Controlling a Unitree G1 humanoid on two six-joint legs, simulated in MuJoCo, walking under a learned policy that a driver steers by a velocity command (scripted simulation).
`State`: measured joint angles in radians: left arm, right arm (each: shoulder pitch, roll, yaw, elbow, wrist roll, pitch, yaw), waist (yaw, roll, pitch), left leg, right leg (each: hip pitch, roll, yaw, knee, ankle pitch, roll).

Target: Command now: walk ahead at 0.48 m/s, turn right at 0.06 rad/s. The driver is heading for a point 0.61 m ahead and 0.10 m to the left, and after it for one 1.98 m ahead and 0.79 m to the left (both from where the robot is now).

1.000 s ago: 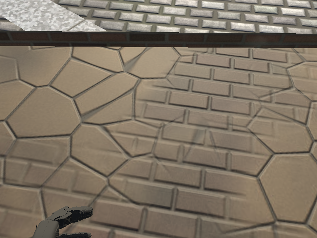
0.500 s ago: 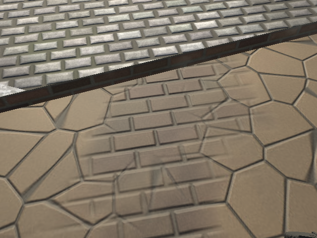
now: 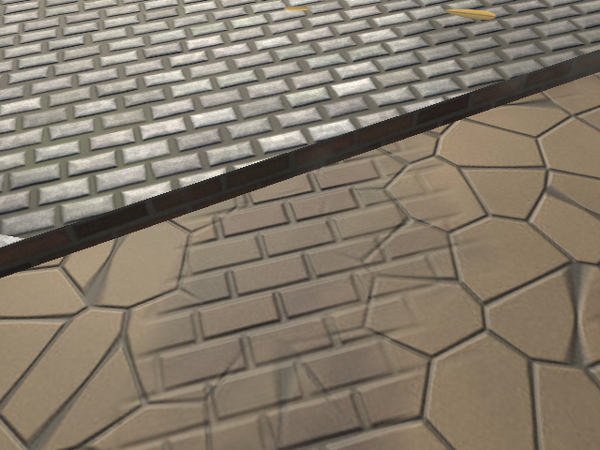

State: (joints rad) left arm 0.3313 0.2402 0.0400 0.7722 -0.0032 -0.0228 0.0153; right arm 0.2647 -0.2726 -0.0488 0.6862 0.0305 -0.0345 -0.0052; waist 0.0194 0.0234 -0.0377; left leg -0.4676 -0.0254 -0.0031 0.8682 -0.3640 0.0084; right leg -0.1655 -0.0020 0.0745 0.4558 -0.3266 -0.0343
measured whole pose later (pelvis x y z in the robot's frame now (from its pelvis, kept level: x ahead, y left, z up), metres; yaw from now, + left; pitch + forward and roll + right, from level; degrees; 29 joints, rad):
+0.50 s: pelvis +0.22 +0.08 +0.00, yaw +1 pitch +2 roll +1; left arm 0.16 0.28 0.03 0.72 0.04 -0.04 -0.06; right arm 0.51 -0.25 -0.04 0.81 -0.01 -0.08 0.03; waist -0.05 -0.05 -0.04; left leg -0.03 -0.07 0.05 0.26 -0.28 0.07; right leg -0.73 -0.10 -0.01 1.02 -0.08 -0.04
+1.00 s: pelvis +0.59 +0.04 +0.00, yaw +11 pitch +0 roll -2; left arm 0.23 0.27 0.05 0.82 0.01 -0.10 0.01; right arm 0.17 -0.32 -0.08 0.72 0.03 -0.01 -0.01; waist 0.03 0.04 0.11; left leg -0.68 0.10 0.00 0.96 -0.12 -0.01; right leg -0.10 0.04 -0.25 0.33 -0.23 -0.07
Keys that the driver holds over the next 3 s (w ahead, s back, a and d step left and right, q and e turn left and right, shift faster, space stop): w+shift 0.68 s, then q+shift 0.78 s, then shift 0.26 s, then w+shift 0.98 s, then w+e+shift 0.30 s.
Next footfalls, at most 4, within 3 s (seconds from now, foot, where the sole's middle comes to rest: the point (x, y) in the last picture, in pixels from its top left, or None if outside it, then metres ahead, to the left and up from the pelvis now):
0.24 left None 0.17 0.16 -0.78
0.72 right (348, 419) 0.61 -0.04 -0.78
1.16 left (268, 335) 0.84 0.16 -0.78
1.66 right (333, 299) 0.95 -0.01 -0.78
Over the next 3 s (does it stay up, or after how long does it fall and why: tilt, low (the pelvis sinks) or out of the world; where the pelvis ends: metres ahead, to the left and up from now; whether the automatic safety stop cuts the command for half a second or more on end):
stays up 1.38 0.59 0.07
